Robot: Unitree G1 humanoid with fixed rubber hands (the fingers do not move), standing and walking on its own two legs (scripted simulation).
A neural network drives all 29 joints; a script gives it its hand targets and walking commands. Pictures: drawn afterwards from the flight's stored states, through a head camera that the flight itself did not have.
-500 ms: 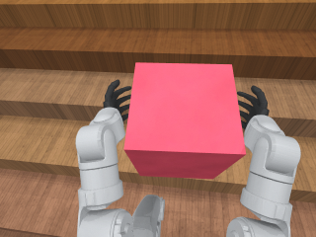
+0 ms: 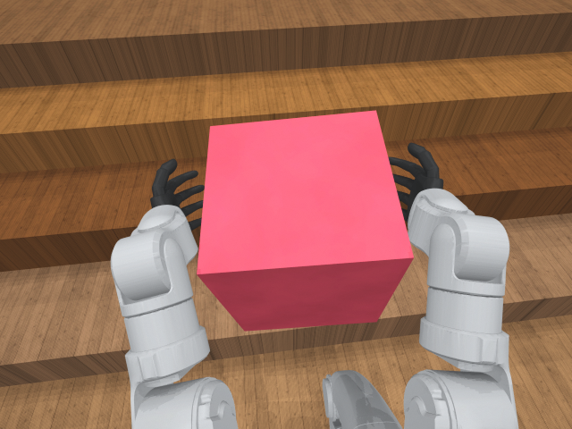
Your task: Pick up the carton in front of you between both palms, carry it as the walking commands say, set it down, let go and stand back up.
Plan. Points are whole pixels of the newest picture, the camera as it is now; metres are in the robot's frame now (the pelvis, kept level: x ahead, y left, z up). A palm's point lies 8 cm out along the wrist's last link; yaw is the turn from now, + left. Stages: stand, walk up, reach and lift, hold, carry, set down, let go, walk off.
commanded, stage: carry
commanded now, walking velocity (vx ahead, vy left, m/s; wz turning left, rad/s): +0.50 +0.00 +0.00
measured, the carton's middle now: (302, 234) +0.37 -0.02 +0.09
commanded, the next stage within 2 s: none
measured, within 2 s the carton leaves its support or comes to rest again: neither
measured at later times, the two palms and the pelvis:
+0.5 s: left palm (189, 19) +0.63 +0.12 +0.29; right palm (387, 14) +0.65 -0.19 +0.28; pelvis +0.30 -0.07 +0.15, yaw +2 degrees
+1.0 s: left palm out of the picture +0.95 +0.12 +0.43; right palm out of the picture +0.93 -0.18 +0.44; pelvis +0.60 -0.01 +0.29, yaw +0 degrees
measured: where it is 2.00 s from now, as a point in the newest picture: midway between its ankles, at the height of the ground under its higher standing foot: (267, 95)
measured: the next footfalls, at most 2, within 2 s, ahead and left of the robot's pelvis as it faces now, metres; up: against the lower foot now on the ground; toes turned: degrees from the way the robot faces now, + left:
right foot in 0.22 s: +0.36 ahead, -0.14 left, +0.15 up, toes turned -3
left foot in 0.74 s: +0.66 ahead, +0.07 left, +0.30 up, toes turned +5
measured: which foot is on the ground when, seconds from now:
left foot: down 0.00-0.24, up 0.26-0.72, down 0.74-1.00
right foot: up 0.00-0.20, down 0.22-0.76, up 0.78-1.00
